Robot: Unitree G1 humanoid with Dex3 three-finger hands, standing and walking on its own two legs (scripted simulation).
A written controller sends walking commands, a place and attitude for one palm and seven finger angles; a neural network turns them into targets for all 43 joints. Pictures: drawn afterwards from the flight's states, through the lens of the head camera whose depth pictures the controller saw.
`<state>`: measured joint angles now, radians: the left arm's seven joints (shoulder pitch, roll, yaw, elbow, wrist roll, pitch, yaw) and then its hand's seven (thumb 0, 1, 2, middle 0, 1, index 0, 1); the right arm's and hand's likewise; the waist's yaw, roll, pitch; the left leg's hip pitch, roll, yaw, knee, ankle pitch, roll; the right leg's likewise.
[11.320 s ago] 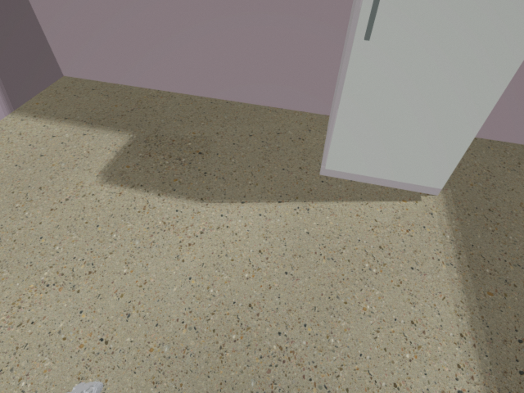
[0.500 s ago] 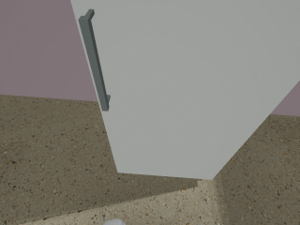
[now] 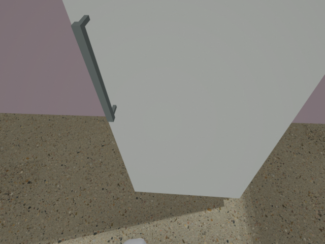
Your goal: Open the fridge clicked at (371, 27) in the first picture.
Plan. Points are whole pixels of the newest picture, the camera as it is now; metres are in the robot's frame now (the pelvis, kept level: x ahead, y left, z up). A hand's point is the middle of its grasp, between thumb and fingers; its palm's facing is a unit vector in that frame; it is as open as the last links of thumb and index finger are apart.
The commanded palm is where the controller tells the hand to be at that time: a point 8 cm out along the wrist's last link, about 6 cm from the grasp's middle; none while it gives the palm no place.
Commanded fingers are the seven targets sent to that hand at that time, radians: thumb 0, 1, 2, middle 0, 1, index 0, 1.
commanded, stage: come to a stop and stand still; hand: left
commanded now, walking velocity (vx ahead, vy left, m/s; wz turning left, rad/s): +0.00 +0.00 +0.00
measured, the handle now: (100, 77) +0.46 +0.20 +0.18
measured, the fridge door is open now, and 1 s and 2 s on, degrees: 0 0 0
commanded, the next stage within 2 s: look again from close up in 1.88 s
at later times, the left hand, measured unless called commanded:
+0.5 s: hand out of the picture -0.02 +0.21 -0.16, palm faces +0.02 -0.97 -0.23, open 7.4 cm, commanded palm none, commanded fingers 0.00 0.90 0.90 -0.20 -0.30 -0.20 -0.30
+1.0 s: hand out of the picture -0.20 +0.24 -0.19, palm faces +0.09 -0.97 -0.21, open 7.4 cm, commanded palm none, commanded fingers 0.00 0.90 0.90 -0.20 -0.30 -0.20 -0.30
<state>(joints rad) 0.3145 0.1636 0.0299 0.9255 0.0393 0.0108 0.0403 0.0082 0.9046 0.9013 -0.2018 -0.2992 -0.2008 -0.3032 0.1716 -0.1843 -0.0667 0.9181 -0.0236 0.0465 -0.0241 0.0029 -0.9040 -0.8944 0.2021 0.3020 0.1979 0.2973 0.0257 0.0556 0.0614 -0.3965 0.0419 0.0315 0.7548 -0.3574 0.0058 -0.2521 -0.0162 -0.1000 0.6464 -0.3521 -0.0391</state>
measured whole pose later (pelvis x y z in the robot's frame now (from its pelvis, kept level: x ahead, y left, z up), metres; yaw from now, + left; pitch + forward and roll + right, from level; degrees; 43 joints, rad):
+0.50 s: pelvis -0.07 +0.01 +0.01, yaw +0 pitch -3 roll -1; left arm 0.31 0.23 0.03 0.95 0.02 0.02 0.03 0.01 0.90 0.90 -0.20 -0.30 -0.20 -0.30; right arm 0.39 -0.19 -0.03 1.01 -0.03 0.02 -0.01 0.00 -0.91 -0.89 0.20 0.30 0.19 0.30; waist -0.03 -0.02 -0.02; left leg -0.30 0.00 0.04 0.54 -0.23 0.05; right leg -0.25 0.02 -0.11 0.46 -0.19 -0.04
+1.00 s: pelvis -0.15 +0.06 +0.00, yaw +0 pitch -4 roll +0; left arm 0.44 0.18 0.06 1.05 0.05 0.08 0.05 0.01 0.90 0.90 -0.21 -0.30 -0.20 -0.30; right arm 0.29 -0.17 -0.07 0.95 -0.01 0.03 0.00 0.00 -0.91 -0.89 0.20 0.30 0.20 0.30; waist 0.01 -0.05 -0.03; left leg -0.31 -0.03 0.07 0.88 -0.48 0.04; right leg -0.39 -0.08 -0.05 0.51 -0.13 0.00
